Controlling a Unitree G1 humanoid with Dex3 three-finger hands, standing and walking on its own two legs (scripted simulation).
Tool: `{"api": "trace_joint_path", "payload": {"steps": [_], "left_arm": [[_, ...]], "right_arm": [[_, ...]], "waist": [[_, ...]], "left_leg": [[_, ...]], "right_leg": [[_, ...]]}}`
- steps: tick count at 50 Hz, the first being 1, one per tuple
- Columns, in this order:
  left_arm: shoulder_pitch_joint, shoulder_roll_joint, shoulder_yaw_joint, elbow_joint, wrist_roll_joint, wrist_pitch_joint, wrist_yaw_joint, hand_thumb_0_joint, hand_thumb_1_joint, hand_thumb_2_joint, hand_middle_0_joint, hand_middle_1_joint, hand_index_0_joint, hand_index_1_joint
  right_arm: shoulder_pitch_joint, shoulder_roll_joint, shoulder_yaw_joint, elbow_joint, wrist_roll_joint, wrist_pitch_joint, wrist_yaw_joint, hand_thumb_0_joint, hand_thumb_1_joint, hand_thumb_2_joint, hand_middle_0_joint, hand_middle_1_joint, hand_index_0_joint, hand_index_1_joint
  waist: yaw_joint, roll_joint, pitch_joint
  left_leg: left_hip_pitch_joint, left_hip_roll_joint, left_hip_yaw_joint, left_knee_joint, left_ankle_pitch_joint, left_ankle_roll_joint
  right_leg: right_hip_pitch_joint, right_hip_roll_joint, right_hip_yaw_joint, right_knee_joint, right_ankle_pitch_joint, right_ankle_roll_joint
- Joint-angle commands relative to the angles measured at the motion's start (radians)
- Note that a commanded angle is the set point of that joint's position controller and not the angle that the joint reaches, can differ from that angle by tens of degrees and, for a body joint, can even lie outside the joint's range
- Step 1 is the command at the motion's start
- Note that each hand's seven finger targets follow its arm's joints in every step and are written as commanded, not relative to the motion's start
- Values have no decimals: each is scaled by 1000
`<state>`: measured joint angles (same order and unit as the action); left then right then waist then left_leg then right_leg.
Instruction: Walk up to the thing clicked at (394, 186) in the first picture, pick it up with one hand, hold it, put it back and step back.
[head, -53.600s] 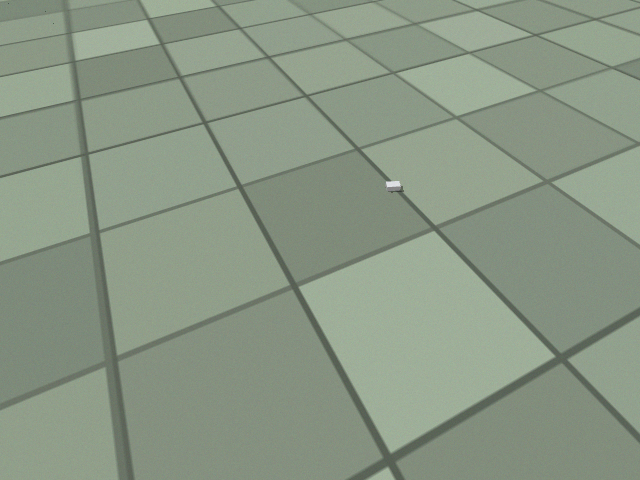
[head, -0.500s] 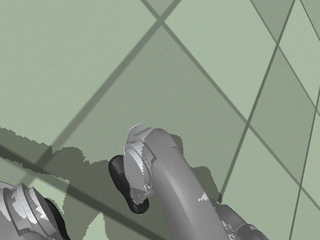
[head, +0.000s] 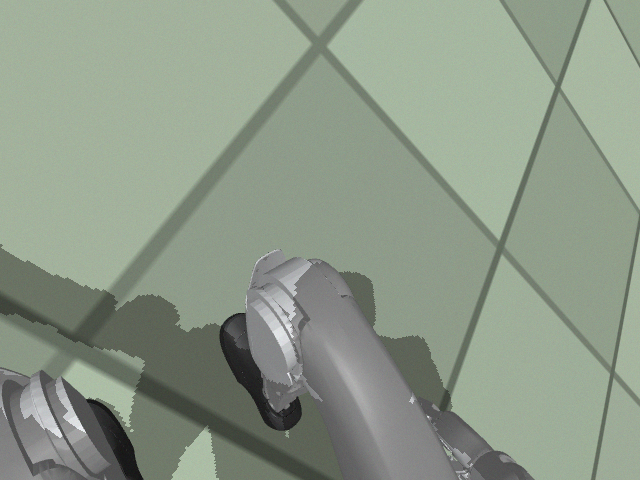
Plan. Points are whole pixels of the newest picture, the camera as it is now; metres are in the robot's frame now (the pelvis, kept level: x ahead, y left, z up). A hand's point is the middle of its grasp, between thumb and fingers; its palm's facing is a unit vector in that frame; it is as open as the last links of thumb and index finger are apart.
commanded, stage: rest palm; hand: left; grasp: from above
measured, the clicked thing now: out of the picture +0.52 +0.39 -0.30
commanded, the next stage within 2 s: withdraw in 0.12 s
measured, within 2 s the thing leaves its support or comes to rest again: neither
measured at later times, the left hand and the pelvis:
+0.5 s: hand out of the picture +0.52 +0.41 -0.17, palm faces -0.30 -0.13 -0.94, open 14.0 cm; pelvis +0.00 +0.00 +0.00, yaw +0 degrees
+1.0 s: hand out of the picture +0.49 +0.40 -0.08, palm faces -0.43 -0.12 -0.89, open 13.8 cm; pelvis -0.01 +0.00 +0.04, yaw +4 degrees
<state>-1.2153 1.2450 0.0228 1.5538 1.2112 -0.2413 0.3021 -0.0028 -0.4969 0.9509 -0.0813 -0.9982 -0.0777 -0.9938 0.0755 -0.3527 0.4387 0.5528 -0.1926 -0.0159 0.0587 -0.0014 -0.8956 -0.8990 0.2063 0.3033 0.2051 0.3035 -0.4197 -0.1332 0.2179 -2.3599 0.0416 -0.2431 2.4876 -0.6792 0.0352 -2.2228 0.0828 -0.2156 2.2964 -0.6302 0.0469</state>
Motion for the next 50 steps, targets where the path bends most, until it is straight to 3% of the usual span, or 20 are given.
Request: {"api": "trace_joint_path", "payload": {"steps": [1, 7, 10, 14, 15, 17, 22, 24, 26, 28, 30, 33, 34, 35, 38, 40, 43, 44, 48, 50], "left_arm": [[-238, 261, 30, -148, -17, -19, 44, 0, -514, 947, -57, -1007, -60, -1000], [-253, 270, 42, -169, 3, -25, 59, 0, -519, 952, -57, -1003, -57, -998], [-264, 272, 45, -162, -1, -18, 64, 0, -513, 949, -59, -998, -61, -993], [-267, 280, 41, -183, 7, -7, 65, 0, -515, 977, -99, -986, -99, -985], [-279, 285, 54, -204, 4, -7, 67, 0, -513, 977, -92, -990, -95, -986], [-307, 315, 78, -254, 14, 2, 70, 0, -511, 974, -102, -980, -102, -980], [-340, 280, 102, -284, 18, 61, 54, 0, -515, 979, -92, -980, -92, -979], [-368, 276, 109, -342, 19, 88, 22, 0, -521, 983, -91, -981, -89, -982], [-318, 280, 124, -367, 17, 121, -33, 0, -530, 989, -83, -987, -81, -988], [-271, 213, 95, -410, 0, 141, -106, 0, -523, 983, -88, -979, -86, -980], [-196, 204, 111, -433, -22, 161, -183, 0, -515, 975, -88, -976, -88, -974], [-186, 121, 84, -532, -75, 154, -294, 0, -509, 970, -86, -968, -87, -965], [-200, 63, 48, -560, -89, 145, -326, 0, -520, 977, -82, -972, -81, -971], [-191, 88, 72, -587, -101, 132, -348, 0, -514, 973, -85, -965, -84, -964], [-211, 26, 38, -617, -115, 85, -389, 0, -483, 954, -100, -946, -101, -943], [-227, 0, 30, -627, -124, 55, -389, 0, -465, 941, -108, -934, -111, -928], [-239, 54, 59, -569, -92, 18, -357, 0, -456, 938, -112, -929, -115, -923], [-270, 62, 62, -560, -79, 4, -342, 0, -456, 937, -123, -923, -124, -921], [-328, 109, 83, -513, -27, -22, -247, 0, -424, 908, -158, -888, -158, -887], [-327, 73, 61, -424, -6, -10, -208, 0, -433, 914, -151, -897, -151, -895]], "right_arm": [[183, -332, -103, 30, -1, 12, -24, 0, -891, -896, 200, 300, 200, 300], [191, -337, -104, 27, -10, 14, -18, 0, -895, -897, 200, 300, 200, 300], [196, -332, -107, 30, -10, 18, -16, 0, -892, -896, 200, 300, 200, 300], [182, -329, -111, 16, -7, 13, -14, 0, -902, -897, 199, 299, 199, 299], [190, -336, -117, 18, -7, 14, -14, 0, -901, -897, 199, 299, 199, 299], [193, -331, -123, 12, -7, 12, -13, 0, -902, -897, 199, 299, 199, 299], [220, -327, -168, 2, 2, 14, 2, 0, -901, -898, 199, 299, 199, 299], [228, -321, -191, -13, 11, 19, 11, 0, -901, -898, 199, 299, 199, 299], [270, -313, -214, -1, 20, 35, 21, 0, -900, -898, 199, 299, 199, 299], [251, -299, -236, -43, 31, 56, 25, 0, -900, -898, 199, 299, 199, 299], [290, -303, -268, -46, 42, 83, 25, 0, -896, -896, 199, 299, 199, 299], [321, -292, -295, -52, 57, 115, 19, 0, -897, -897, 199, 299, 199, 299], [314, -291, -301, -69, 65, 121, 16, 0, -899, -898, 199, 299, 199, 299], [332, -286, -309, -47, 67, 129, 10, 0, -900, -898, 199, 299, 199, 299], [330, -276, -315, -47, 75, 142, -6, 0, -896, -897, 199, 299, 199, 299], [332, -267, -309, -31, 81, 148, -15, 0, -894, -896, 199, 299, 199, 299], [305, -254, -295, -27, 82, 157, -33, 0, -893, -895, 199, 299, 199, 299], [298, -250, -291, -27, 78, 160, -34, 0, -895, -896, 199, 299, 199, 299], [271, -233, -271, -19, 70, 163, -34, 0, -894, -895, 199, 299, 199, 299], [279, -234, -266, -16, 67, 158, -29, 0, -894, -895, 199, 299, 199, 299]], "waist": [[-55, 589, -681], [-62, 650, -683], [-61, 621, -699], [-46, 639, -735], [-51, 646, -736], [-32, 679, -769], [-24, 724, -785], [-7, 746, -819], [17, 732, -844], [48, 727, -867], [62, 644, -877], [50, 555, -846], [40, 531, -837], [46, 539, -833], [46, 508, -815], [51, 513, -798], [70, 523, -775], [59, 531, -772], [80, 619, -853], [50, 607, -838]], "left_leg": [[539, 44, 38, -232, 239, -22], [614, 51, 25, -233, 320, -32], [582, 48, 34, -233, 271, -23], [604, 46, 43, -228, 295, -19], [602, 45, 42, -228, 307, -24], [628, 46, 46, -235, 327, -27], [669, 44, 46, -247, 341, -37], [661, 38, 62, -253, 335, -36], [641, 33, 77, -268, 325, -30], [633, 23, 88, -284, 345, -28], [625, 18, 94, -309, 338, -15], [560, 13, 107, -328, 283, -3], [559, 9, 105, -344, 254, -5], [568, 11, 102, -353, 247, -7], [585, 4, 93, -364, 224, -14], [616, -4, 78, -382, 232, -21], [639, -9, 72, -395, 219, -24], [641, -7, 74, -392, 211, -24], [684, -9, 90, -406, 218, -21], [660, -11, 90, -406, 205, -17]], "right_leg": [[363, 20, -59, -194, 221, -75], [331, 13, -61, -186, 260, -76], [352, 19, -59, -196, 237, -72], [375, 25, -55, -193, 262, -72], [375, 21, -57, -194, 271, -75], [380, 19, -53, -193, 284, -76], [305, 13, -52, -194, 269, -84], [304, 12, -40, -205, 261, -88], [328, 9, -26, -220, 251, -88], [331, 9, -20, -227, 255, -95], [371, 13, -11, -257, 252, -92], [424, 12, 8, -302, 239, -95], [401, 10, 3, -314, 209, -102], [401, 10, 8, -318, 198, -102], [358, 6, 10, -327, 170, -110], [307, -1, 8, -321, 170, -112], [263, -6, 12, -310, 154, -111], [253, -6, 11, -303, 149, -111], [253, -9, 13, -267, 168, -97], [250, -8, 6, -260, 170, -93]]}}
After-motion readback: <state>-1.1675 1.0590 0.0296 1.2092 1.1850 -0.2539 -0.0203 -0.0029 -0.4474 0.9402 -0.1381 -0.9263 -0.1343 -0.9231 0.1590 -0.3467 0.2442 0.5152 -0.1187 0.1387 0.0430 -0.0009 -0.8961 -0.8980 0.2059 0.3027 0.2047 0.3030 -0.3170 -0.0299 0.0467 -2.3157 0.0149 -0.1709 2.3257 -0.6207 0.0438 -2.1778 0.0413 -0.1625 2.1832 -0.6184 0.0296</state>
